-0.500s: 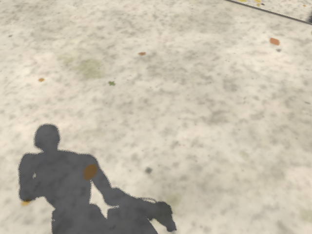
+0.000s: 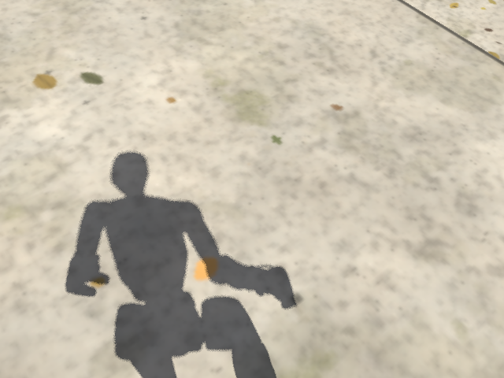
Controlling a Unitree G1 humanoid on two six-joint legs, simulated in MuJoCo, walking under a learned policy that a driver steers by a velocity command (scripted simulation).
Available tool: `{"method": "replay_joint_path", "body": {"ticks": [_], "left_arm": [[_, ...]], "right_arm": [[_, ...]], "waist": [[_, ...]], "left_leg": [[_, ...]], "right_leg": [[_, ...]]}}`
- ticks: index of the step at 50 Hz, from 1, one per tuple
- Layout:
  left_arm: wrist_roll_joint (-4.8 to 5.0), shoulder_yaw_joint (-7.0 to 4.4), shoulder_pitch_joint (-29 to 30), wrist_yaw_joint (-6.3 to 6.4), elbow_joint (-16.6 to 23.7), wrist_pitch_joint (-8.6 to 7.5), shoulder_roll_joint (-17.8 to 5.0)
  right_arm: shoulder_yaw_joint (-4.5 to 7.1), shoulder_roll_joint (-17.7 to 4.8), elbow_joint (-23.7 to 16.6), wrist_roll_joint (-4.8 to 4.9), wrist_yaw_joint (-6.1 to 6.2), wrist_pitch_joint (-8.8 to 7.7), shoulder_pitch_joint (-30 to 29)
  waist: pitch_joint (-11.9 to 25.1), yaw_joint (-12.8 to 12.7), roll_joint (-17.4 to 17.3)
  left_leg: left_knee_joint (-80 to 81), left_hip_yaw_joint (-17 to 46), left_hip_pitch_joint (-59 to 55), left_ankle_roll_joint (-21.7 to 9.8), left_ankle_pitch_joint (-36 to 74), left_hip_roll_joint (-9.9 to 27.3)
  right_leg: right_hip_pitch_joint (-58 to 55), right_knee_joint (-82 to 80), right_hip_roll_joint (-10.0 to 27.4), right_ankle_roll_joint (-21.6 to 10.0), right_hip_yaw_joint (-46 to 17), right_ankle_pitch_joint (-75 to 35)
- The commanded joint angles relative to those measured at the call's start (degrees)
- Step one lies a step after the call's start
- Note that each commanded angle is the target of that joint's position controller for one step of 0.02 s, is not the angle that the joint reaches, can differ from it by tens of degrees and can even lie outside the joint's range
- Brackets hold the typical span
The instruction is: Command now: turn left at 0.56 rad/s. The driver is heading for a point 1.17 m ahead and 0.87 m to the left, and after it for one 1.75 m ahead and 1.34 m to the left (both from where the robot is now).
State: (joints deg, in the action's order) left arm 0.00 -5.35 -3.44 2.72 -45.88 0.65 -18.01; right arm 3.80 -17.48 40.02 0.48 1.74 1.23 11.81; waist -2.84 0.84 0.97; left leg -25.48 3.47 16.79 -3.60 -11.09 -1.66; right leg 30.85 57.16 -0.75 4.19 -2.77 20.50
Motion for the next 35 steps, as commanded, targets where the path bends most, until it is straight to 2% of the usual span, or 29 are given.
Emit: {"method": "replay_joint_path", "body": {"ticks": [1,4,8,10,11,12,13,14,15,16,17,18,20,22,24,26,28,30,31,32,33,34,35], "left_arm": [[0.2,-0.35,2.0,-0.23,3.5,-0.98,-3.0],[0.43,-0.35,2.0,-0.8,3.5,-1.2,-3.7],[0.78,-0.59,0.7,-1.71,3.4,-2.17,-4.9],[0.82,-0.8,-2.0,-2.27,2.7,-2.79,-5.1],[0.73,-1.05,-4.2,-2.47,2.0,-3.03,-5.5],[0.13,-1.76,-5.8,-2.28,1.7,-2.97,-8.1],[-0.74,-2.35,-4.5,-1.65,2.5,-2.39,-12.1],[-2.45,-2.22,-4.2,-1.93,2.7,-2.23,-11.9],[-2.02,-1.33,-2.1,-1.91,3.9,-2.42,-8.8],[-1.27,-0.71,0.1,-1.64,4.3,-2.33,-6.5],[-0.53,-0.31,1.2,-1.4,4.8,-2.17,-5.5],[0.01,-0.13,1.2,-1.09,4.7,-2.01,-5.4],[-0.37,-0.14,-0.8,-0.42,4.2,-1.39,-6.0],[-0.72,-0.45,-3.1,0.03,3.9,-0.86,-7.1],[-0.6,-0.91,-3.2,-0.1,4.1,-0.5,-8.5],[-0.35,-1.38,-2.2,-0.64,4.5,-0.25,-9.9],[0.07,-1.66,-2.0,-1.28,4.5,-0.18,-10.7],[0.94,-1.84,-1.9,-1.76,4.3,-0.32,-11.2],[1.54,-1.85,-1.2,-1.88,4.2,-0.37,-11.2],[2.05,-1.65,-1.6,-1.97,3.8,-0.48,-10.3],[1.4,-1.03,-5.5,-2.28,2.3,-0.67,-7.7],[-2.1,0.61,-5.1,-2.49,4.7,-0.73,-3.1],[-1.48,0.17,0.5,-1.87,7.1,-0.87,-4.9]], "right_arm": [[2.97,-10.6,-4.2,0.25,0.86,-0.19,-0.5],[3.23,-11.2,-4.8,0.03,0.56,0.32,-1.3],[3.2,-11.0,-5.5,0.3,-0.02,0.8,-2.9],[3.03,-10.7,-6.1,0.84,0.1,1.16,-4.6],[2.85,-10.3,-6.5,1.21,0.3,1.4,-5.6],[2.31,-8.5,-6.7,0.96,0.44,1.41,-4.5],[1.33,-4.8,-6.6,0.01,0.15,1.23,-0.3],[2.65,-8.8,-7.7,0.42,0.09,0.73,-0.7],[3.98,-12.9,-6.2,0.2,0.11,0.63,0.5],[4.52,-13.2,-5.2,0.47,0.0,0.98,0.8],[4.31,-11.5,-4.2,0.54,0.11,1.69,1.4],[3.91,-10.1,-4.5,0.51,-0.02,2.11,1.0],[3.04,-7.7,-5.9,1.11,-0.5,2.19,-1.3],[2.43,-6.6,-7.6,1.22,-0.74,2.01,-4.2],[1.94,-5.9,-8.6,0.84,-1.15,1.96,-5.0],[1.58,-5.6,-9.2,0.62,-1.61,2.01,-4.9],[1.81,-6.3,-9.3,0.69,-1.99,2.3,-4.0],[2.18,-6.8,-9.4,0.77,-2.43,2.71,-2.8],[2.4,-6.7,-8.9,0.75,-2.66,2.85,-1.2],[2.83,-7.0,-8.1,0.65,-2.62,2.88,1.2],[3.87,-9.5,-7.4,0.58,-2.01,2.76,3.7],[5.54,-17.2,-8.6,0.33,-0.88,2.33,5.6],[4.72,-16.5,-9.9,-1.76,-1.77,0.68,5.6]], "waist": [[9.1,0.2,-8.1],[7.8,0.6,-9.5],[7.9,0.6,-10.6],[8.5,-1.1,-10.4],[8.5,-2.5,-9.8],[9.6,-2.1,-6.3],[10.2,1.6,8.4],[7.9,0.8,15.1],[7.0,1.0,8.8],[6.0,1.7,6.8],[5.2,1.7,6.1],[4.2,1.1,6.4],[3.8,-0.5,7.6],[4.8,-2.6,8.3],[5.9,-3.2,8.4],[6.3,-3.1,8.9],[6.2,-2.9,9.3],[5.9,-2.1,9.3],[5.9,-0.7,8.7],[6.3,0.6,7.5],[7.5,0.8,0.9],[8.4,-0.5,-18.5],[11.4,3.1,-16.0]], "left_leg": [[4.8,14.9,-12.8,-9.3,19.6,13.0],[5.0,17.7,-8.9,-9.6,15.0,12.4],[3.1,22.6,-8.8,-9.3,17.7,11.7],[0.7,24.1,-8.8,-7.7,19.0,10.2],[-0.9,23.5,-7.0,-5.7,16.2,8.4],[-5.0,21.2,-1.8,-2.9,7.2,5.6],[-17.5,11.6,6.7,0.7,-15.0,-2.4],[-28.7,5.9,15.6,3.6,-27.8,-5.7],[-37.6,6.7,16.1,5.3,-24.8,-2.0],[-40.7,6.0,16.5,6.2,-20.9,-1.3],[-42.8,5.3,17.1,7.4,-18.1,-0.9],[-43.9,4.7,18.5,8.4,-15.6,-0.5],[-40.7,1.4,18.7,9.5,-12.8,0.3],[-35.3,0.0,19.3,10.1,-12.3,1.8],[-29.6,-1.4,16.2,10.0,-12.5,3.3],[-24.0,-3.5,11.0,9.2,-12.2,4.0],[-19.4,-5.5,7.2,8.2,-11.4,3.6],[-13.3,-6.5,4.2,6.5,-9.3,3.2],[-7.9,-7.4,1.0,5.1,-5.5,2.7],[-1.7,-7.9,-4.1,3.3,-0.4,1.4],[3.0,-3.3,-12.7,0.9,9.6,2.7],[2.9,18.8,-23.1,-6.3,34.3,18.6],[4.4,27.9,-17.9,-17.3,36.0,25.1]], "right_leg": [[2.2,-7.8,0.1,1.1,-2.1,-2.0],[-2.7,-13.4,-0.8,1.2,-2.3,-1.5],[-7.4,-20.7,-1.7,0.2,-2.7,-0.2],[-12.1,-29.4,-1.9,-1.0,-2.2,-4.5],[-17.0,-36.6,-1.2,-1.9,-1.6,-11.3],[-24.0,-38.7,5.0,-4.1,-5.5,-16.6],[-29.7,-38.3,17.1,-9.6,-16.8,-30.5],[-26.8,-39.3,24.1,-19.1,-26.2,-35.9],[-25.5,-39.1,23.5,-20.2,-22.6,-34.3],[-24.9,-38.2,19.6,-17.7,-16.8,-31.8],[-24.9,-37.9,16.5,-15.8,-12.4,-29.1],[-25.3,-37.9,15.8,-15.7,-10.3,-29.5],[-26.1,-38.8,14.3,-16.2,-6.1,-30.2],[-30.1,-38.9,15.6,-17.2,-5.1,-31.5],[-31.0,-38.7,16.7,-17.4,-3.4,-31.9],[-28.7,-38.8,17.3,-17.1,-1.2,-32.4],[-27.2,-38.1,17.8,-16.6,0.3,-32.3],[-26.9,-36.2,18.6,-15.4,0.9,-30.8],[-25.9,-34.0,18.3,-14.0,2.0,-29.4],[-23.5,-30.2,17.1,-11.5,4.0,-25.9],[-17.4,-21.9,14.1,-7.2,8.1,-17.8],[0.4,-2.8,6.2,-1.0,12.4,12.6],[5.7,8.7,1.0,0.1,2.8,20.7]]}}
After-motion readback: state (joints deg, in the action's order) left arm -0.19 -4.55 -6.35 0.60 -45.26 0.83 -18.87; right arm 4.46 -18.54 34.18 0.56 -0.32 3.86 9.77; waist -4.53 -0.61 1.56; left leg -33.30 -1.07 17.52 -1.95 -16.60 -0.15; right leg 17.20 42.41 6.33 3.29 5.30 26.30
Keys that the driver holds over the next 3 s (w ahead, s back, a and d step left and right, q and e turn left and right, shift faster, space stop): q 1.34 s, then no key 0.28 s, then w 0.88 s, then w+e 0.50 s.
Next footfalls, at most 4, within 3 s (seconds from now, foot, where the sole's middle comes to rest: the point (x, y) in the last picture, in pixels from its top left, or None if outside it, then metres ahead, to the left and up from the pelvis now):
0.24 right None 0.09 -0.15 -0.78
0.66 left None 0.01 0.11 -0.78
1.16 right None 0.14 -0.06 -0.78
1.56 left None -0.06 0.12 -0.78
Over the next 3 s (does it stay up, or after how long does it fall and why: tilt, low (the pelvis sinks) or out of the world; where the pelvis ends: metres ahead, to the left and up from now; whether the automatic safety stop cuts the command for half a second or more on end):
stays up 0.38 0.47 -0.01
